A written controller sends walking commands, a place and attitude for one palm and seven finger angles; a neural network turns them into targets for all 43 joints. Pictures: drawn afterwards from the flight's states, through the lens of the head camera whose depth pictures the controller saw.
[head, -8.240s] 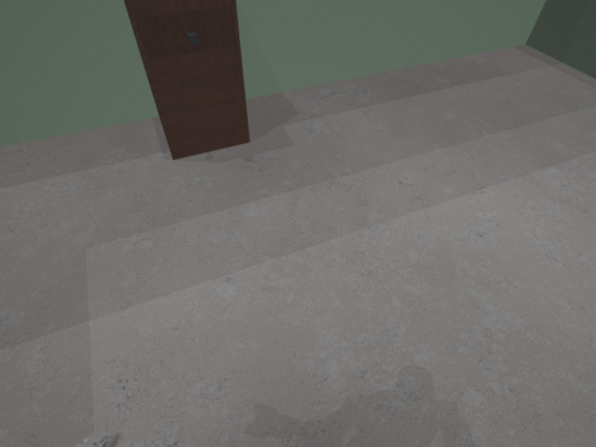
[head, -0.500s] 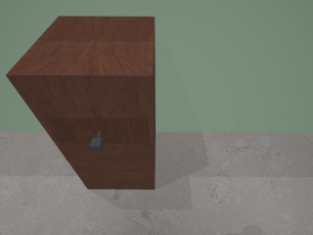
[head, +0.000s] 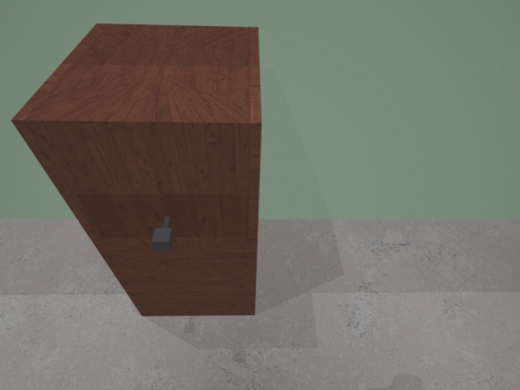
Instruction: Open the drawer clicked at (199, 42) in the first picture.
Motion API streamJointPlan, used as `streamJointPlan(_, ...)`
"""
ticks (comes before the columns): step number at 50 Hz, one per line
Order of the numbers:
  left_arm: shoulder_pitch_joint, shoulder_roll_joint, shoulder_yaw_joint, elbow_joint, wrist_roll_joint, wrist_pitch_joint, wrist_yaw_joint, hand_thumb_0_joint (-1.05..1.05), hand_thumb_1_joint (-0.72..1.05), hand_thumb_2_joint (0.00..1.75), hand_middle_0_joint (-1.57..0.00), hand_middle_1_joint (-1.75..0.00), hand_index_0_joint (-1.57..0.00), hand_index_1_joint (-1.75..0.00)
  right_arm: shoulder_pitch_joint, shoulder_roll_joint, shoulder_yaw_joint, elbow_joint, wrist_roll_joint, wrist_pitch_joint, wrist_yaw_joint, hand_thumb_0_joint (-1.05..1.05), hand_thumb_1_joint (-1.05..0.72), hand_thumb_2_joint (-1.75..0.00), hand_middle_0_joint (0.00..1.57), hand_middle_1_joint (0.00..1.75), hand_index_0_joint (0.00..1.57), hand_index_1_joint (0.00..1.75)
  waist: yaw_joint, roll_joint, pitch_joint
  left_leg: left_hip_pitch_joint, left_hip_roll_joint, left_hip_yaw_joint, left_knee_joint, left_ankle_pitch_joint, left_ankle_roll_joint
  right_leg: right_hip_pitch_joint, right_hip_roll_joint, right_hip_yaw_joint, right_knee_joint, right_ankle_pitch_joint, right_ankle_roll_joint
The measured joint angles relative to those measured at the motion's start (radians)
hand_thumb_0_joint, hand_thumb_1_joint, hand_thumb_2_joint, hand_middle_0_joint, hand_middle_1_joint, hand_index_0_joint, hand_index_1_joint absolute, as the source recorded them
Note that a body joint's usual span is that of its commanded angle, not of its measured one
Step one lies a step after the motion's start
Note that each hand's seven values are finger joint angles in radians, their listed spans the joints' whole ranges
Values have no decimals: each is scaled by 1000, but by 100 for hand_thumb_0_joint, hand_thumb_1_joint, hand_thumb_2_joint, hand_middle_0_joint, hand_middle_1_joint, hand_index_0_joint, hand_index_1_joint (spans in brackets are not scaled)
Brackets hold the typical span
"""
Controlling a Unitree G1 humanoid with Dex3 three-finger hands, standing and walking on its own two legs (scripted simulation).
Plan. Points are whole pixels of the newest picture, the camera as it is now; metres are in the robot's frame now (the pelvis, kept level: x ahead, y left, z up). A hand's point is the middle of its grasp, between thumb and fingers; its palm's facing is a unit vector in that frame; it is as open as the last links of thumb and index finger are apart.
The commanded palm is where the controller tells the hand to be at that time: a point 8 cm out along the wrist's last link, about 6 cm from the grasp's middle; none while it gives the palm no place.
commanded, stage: come to a stop and stand still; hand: left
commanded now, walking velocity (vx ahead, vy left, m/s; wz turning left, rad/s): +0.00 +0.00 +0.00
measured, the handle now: (165, 232) +0.47 +0.25 -0.14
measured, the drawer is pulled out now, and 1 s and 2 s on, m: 0.00 0.00 0.00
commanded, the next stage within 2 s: look again from close up in 0.76 s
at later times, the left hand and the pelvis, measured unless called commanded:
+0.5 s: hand out of the picture -0.06 +0.21 -0.17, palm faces +0.03 -0.98 -0.21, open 7.4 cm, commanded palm none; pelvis -0.03 +0.03 +0.01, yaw +1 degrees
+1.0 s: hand out of the picture -0.07 +0.18 -0.17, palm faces +0.06 -0.98 -0.17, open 7.4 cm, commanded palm none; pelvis -0.04 +0.02 +0.01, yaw +1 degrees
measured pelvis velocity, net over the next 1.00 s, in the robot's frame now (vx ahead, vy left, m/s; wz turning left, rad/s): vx -0.04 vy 0.02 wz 0.02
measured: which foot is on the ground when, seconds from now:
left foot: down 0.00-1.00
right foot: down 0.00-1.00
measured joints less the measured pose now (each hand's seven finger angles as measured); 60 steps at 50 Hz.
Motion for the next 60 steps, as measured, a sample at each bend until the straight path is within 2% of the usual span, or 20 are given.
streamJointPlan(9, -12, 7, -2, 6, 4, 12, -12, 0, 90, 90, -20, -30, -21, -30, -6, 10, 12, 16, -1, 1, 11, 0, -91, -90, 20, 30, 20, 30, -1, -4, 3, -13, -17, 6, -31, 40, 26, -8, -16, 3, -42, 49, 25)
streamJointPlan(20, 46, -5, 1, 67, 6, 10, -12, 0, 90, 90, -20, -30, -20, -30, 27, 25, 13, 68, 4, 5, 15, 0, -91, -90, 20, 30, 20, 30, 2, -3, 13, -16, -35, 9, -86, 91, 42, -16, -34, 3, -83, 91, 40)
streamJointPlan(41, 99, -69, -3, 132, 8, -5, -4, 0, 90, 90, -20, -30, -20, -30, 35, 40, 3, 121, 9, 6, 9, 0, -91, -90, 20, 30, 20, 30, 4, 7, 5, -22, -30, -2, -114, 123, 35, -27, -26, -7, -95, 112, 34)
streamJointPlan(60, 68, -67, 3, 123, 6, -10, -3, 0, 90, 90, -20, -30, -20, -30, 44, 47, 8, 133, 9, 1, 6, 0, -92, -90, 20, 30, 20, 30, -2, 4, -1, -17, -21, -10, -110, 117, 25, -17, -16, -14, -99, 109, 25)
